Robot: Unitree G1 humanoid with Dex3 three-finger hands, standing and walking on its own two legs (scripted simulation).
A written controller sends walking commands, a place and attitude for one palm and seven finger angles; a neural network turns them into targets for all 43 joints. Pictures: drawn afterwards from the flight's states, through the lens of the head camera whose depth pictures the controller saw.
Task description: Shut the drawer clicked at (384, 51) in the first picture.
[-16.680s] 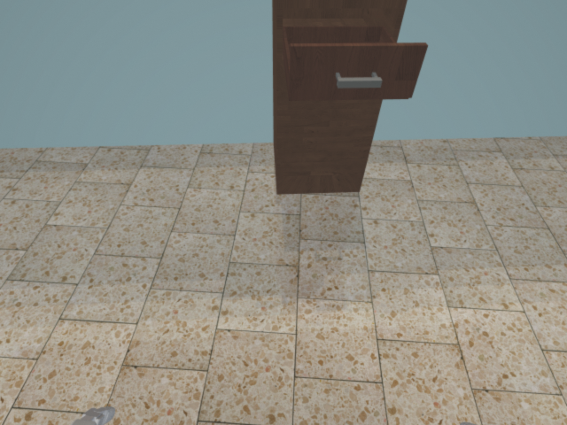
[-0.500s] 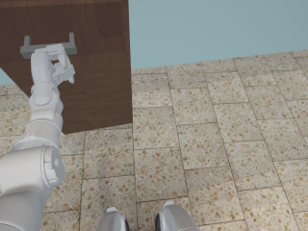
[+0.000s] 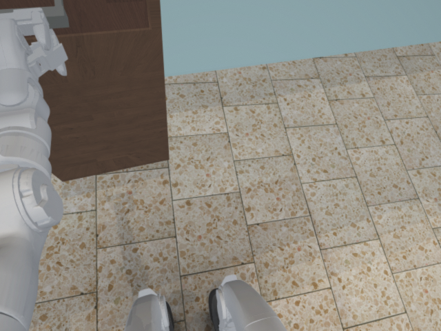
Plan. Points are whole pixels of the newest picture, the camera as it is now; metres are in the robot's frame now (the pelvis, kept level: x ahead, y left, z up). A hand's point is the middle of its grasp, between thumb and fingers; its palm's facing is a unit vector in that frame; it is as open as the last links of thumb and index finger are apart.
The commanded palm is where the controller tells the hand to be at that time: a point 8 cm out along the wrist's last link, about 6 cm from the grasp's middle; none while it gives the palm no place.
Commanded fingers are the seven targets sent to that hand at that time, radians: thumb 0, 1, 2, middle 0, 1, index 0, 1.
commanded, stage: push the drawer shut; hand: left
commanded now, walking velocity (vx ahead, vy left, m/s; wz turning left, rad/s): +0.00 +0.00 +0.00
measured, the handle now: (20, 9) +0.65 +0.21 +0.09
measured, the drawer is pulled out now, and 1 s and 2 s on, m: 0.00 0.00 0.00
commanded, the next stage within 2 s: pull the fist back off the drawer in 0.28 s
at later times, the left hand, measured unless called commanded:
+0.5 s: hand (57, 46) +0.58 +0.17 +0.07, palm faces +0.12 -0.99 -0.03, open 3.8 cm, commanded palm +0.60 +0.19 +0.09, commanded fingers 0.00 0.90 0.90 -1.40 -1.60 -1.40 -1.60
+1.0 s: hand (57, 50) +0.57 +0.16 +0.08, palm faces +0.15 -0.99 -0.03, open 3.6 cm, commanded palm +0.54 +0.19 +0.09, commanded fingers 0.00 0.90 0.90 -1.40 -1.60 -1.40 -1.60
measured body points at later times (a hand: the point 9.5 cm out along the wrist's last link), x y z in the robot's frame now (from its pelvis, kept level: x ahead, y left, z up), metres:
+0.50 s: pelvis -0.03 +0.01 -0.01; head +0.16 +0.04 +0.39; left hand +0.57 +0.22 +0.08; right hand -0.11 -0.23 -0.09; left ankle +0.00 +0.09 -0.66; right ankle +0.00 -0.11 -0.66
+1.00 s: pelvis +0.00 +0.01 +0.00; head +0.16 +0.03 +0.42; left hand +0.56 +0.22 +0.08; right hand -0.08 -0.23 -0.09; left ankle +0.00 +0.09 -0.66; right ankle +0.00 -0.11 -0.66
